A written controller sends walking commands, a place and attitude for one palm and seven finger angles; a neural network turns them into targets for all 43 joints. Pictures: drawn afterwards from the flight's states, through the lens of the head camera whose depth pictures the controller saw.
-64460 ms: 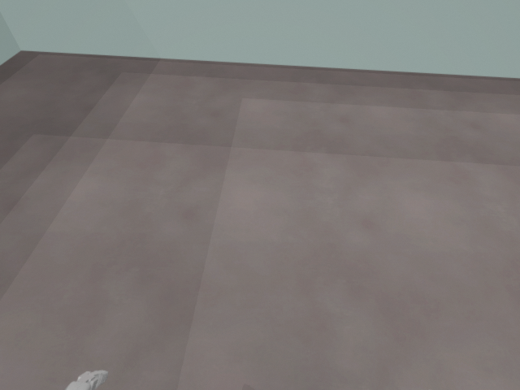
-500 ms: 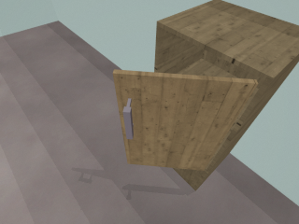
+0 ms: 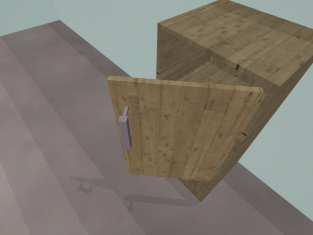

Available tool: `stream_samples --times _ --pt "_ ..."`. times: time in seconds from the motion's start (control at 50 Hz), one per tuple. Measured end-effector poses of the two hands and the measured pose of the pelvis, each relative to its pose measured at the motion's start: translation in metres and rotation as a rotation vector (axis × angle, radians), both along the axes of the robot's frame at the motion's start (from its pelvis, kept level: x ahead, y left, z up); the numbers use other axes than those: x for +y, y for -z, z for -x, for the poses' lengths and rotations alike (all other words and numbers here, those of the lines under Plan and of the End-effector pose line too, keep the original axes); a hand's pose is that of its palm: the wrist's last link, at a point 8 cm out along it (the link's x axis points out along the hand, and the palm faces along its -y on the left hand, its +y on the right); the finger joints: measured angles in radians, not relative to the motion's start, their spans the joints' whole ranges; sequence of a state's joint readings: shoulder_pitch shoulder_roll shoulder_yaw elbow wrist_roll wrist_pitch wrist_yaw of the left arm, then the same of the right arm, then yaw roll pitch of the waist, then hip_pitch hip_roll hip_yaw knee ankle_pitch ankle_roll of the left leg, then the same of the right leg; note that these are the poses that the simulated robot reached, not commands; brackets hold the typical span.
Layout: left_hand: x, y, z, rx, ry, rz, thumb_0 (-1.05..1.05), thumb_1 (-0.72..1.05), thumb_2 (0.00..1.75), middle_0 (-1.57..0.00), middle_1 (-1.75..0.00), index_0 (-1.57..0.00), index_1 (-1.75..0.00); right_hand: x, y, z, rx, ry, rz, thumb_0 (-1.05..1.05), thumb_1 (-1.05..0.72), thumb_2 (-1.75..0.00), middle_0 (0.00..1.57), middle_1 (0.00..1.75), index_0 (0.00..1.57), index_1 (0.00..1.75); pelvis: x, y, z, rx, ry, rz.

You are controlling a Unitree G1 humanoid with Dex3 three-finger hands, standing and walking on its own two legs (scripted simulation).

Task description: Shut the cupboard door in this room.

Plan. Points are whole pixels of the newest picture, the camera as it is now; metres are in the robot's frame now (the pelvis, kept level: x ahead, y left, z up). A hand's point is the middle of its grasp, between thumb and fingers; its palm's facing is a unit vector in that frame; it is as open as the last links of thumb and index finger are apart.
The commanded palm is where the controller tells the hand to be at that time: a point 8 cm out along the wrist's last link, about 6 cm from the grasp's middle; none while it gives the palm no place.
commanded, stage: come to a stop and stand still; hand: left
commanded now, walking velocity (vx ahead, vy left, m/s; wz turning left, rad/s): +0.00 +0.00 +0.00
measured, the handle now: (127, 128) +0.42 +0.12 -0.01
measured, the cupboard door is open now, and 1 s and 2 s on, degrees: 43 43 43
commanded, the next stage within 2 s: look again from close up in 0.18 s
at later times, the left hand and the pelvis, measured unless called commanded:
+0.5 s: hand out of the picture -0.01 +0.16 -0.18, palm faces +0.02 -0.99 -0.17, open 7.3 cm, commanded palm none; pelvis -0.01 -0.01 +0.00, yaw +0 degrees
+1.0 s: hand out of the picture -0.02 +0.16 -0.18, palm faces +0.03 -0.99 -0.15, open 7.4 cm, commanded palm none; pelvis -0.01 +0.00 +0.00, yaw +0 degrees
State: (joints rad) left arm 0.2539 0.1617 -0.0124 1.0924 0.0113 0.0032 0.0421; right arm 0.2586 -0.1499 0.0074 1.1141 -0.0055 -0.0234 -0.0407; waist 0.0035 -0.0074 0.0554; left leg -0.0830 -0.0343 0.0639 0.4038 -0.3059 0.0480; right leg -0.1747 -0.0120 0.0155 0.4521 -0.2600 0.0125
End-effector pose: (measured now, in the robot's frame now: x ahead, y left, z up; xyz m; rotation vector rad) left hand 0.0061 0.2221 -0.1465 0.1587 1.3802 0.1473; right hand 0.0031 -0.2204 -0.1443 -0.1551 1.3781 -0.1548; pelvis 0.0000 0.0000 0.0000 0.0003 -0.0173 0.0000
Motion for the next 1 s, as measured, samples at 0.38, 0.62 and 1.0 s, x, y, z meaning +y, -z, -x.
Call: stream_samples --times 0.38,0.62,1.0 --pt "-0.013 0.003 0.016 0.022 -0.014 0.024 0.01 0.92 0.89 -0.2 -0.29 -0.2 -0.3 -0.002 -0.003 0.013 0.024 0.005 -0.005 0.01 -0.91 -0.9 0.2 0.29 0.2 0.3 -0.007 -0.001 0.003 -0.005 -0.003 0.002" --pt "-0.019 0.004 0.028 0.046 -0.019 0.044 0.01 0.92 0.89 -0.2 -0.29 -0.2 -0.3 0.003 -0.003 0.021 0.037 0.012 -0.01 0.01 -0.91 -0.9 0.2 0.29 0.2 0.3 -0.006 -0.001 0.007 -0.005 -0.001 0.003" --pt "-0.016 0.007 0.032 0.057 -0.027 0.053 0.01 0.91 0.9 -0.2 -0.29 -0.2 -0.3 0.012 -0.003 0.028 0.05 0.027 -0.007 0.01 -0.92 -0.9 0.2 0.29 0.2 0.3 -0.001 -0.001 0.009 -0.003 -0.001 0.002"
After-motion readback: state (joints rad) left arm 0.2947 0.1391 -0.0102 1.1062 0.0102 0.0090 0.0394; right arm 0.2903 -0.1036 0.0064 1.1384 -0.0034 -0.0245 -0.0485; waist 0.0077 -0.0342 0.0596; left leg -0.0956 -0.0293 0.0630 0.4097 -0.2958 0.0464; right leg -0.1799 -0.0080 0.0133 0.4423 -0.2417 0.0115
